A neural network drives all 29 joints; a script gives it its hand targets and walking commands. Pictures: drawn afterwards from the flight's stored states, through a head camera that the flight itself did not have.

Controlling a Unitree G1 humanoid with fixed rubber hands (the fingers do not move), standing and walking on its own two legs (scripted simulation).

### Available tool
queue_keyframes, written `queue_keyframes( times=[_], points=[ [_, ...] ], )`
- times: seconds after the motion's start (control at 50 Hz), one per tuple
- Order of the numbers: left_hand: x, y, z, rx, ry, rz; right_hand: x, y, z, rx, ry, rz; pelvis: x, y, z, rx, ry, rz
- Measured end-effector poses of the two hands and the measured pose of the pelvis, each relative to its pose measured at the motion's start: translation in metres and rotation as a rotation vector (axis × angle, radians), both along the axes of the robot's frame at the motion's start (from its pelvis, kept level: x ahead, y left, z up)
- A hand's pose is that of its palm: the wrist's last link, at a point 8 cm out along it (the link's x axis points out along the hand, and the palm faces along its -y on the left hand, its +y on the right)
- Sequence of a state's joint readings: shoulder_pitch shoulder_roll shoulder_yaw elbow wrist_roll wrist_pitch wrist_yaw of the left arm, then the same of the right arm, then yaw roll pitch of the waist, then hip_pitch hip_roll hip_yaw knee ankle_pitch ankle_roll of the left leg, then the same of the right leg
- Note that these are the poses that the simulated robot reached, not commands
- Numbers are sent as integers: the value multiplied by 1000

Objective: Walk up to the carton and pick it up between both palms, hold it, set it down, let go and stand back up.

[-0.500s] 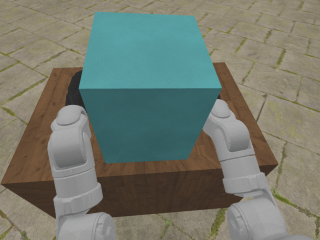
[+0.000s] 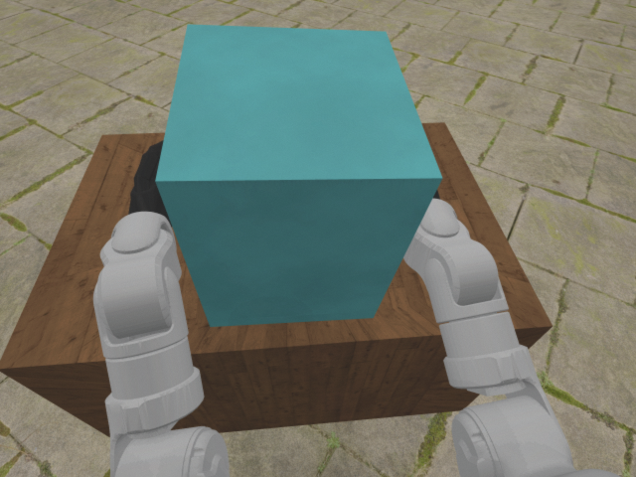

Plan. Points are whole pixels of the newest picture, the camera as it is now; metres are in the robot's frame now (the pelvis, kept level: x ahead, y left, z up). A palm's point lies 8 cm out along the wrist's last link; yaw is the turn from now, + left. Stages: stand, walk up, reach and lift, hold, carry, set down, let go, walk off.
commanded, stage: hold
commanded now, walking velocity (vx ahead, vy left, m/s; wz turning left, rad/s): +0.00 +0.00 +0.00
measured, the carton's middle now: (291, 189) +0.37 +0.00 +0.18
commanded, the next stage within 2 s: none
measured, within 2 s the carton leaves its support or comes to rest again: neither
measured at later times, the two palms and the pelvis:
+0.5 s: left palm (148, 215) +0.35 +0.15 +0.17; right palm (414, 200) +0.36 -0.14 +0.16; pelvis +0.00 -0.01 +0.00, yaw +4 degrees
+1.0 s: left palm (159, 221) +0.35 +0.14 +0.16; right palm (416, 206) +0.36 -0.15 +0.15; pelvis -0.01 -0.01 +0.00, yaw +4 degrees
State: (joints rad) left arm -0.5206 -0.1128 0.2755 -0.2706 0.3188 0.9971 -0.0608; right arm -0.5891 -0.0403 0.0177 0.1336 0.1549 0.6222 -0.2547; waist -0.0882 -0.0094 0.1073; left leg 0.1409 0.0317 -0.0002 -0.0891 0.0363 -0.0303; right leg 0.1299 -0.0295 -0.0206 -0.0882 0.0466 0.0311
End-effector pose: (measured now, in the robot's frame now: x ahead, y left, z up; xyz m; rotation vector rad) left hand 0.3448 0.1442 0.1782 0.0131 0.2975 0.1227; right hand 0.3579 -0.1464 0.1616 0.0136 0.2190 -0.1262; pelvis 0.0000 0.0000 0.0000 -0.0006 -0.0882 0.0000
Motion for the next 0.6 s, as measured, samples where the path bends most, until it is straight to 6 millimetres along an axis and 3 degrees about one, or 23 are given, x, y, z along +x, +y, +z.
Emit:
queue_keyframes(
  times=[0.28,0.42,0.6],
  points=[
    [1,-2,1,-1,1,-1,1,-2,1,4,-1,-2,1,-1,0,0,-7,-1],
    [8,2,11,16,-133,-37,1,2,10,-4,-135,-32,0,-6,-1,-7,-41,50],
    [0,9,-26,27,-87,-38,-4,9,-13,-41,-89,-22,1,-12,-3,-16,-68,77]
  ],
)
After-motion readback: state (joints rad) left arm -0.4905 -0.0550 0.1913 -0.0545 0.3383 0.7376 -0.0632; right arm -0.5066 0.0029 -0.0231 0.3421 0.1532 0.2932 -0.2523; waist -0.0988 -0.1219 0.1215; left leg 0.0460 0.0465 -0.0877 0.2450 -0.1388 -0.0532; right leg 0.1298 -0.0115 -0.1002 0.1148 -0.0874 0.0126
